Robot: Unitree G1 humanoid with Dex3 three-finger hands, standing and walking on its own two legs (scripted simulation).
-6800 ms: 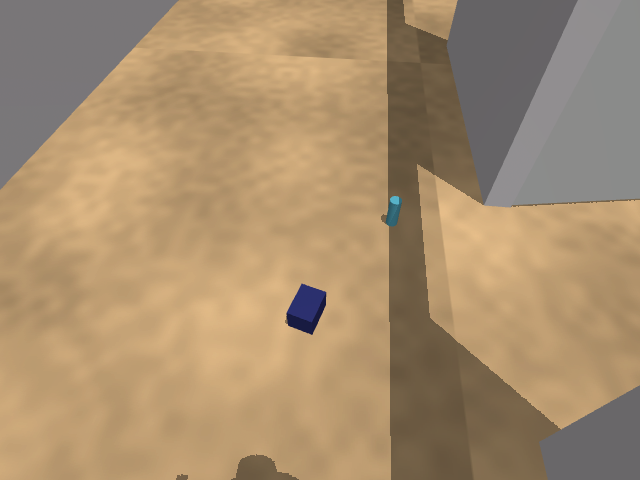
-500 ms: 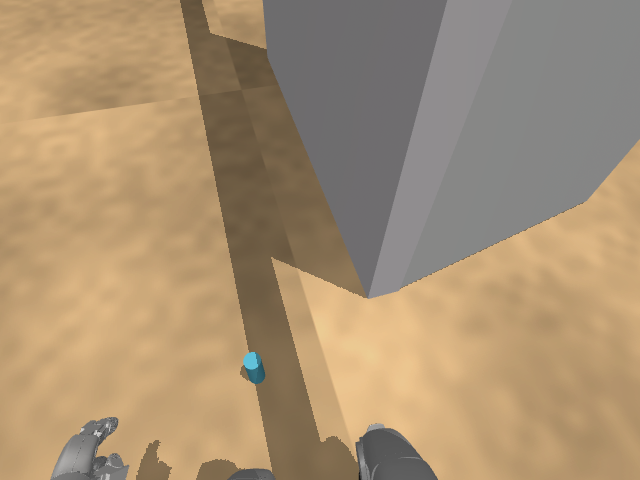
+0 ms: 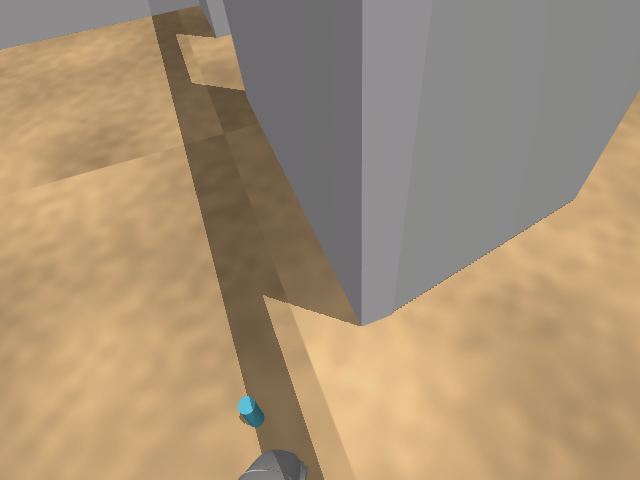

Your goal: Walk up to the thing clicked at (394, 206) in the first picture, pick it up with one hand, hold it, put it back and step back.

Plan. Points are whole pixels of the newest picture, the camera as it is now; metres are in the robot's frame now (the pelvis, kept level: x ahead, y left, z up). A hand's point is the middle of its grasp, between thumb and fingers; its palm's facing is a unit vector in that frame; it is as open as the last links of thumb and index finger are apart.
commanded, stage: walk up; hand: left
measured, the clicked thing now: (251, 412) +0.39 +0.28 -0.71
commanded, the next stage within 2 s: stand in 0.34 s
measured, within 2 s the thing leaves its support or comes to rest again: neither
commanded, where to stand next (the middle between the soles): +0.07 +0.05 m, yaw +3 degrees
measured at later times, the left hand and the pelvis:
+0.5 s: hand out of the picture +0.08 +0.34 -0.17, palm faces +0.06 -0.94 -0.35, open 7.3 cm; pelvis -0.01 +0.07 +0.00, yaw +4 degrees
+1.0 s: hand out of the picture +0.04 +0.31 -0.14, palm faces +0.03 -0.93 -0.36, open 7.4 cm; pelvis -0.01 +0.05 +0.01, yaw +3 degrees
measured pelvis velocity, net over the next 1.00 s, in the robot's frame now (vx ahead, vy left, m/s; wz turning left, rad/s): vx -0.01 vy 0.05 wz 0.04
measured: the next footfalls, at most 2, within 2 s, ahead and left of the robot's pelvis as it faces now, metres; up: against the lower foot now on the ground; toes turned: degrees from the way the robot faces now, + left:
left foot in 0.32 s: +0.04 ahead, +0.16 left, +0.00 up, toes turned +2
right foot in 0.76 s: +0.05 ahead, -0.08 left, +0.00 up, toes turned +3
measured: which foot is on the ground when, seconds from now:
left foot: up 0.00-0.30, down 0.32-1.00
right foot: down 0.00-0.34, up 0.36-0.74, down 0.76-1.00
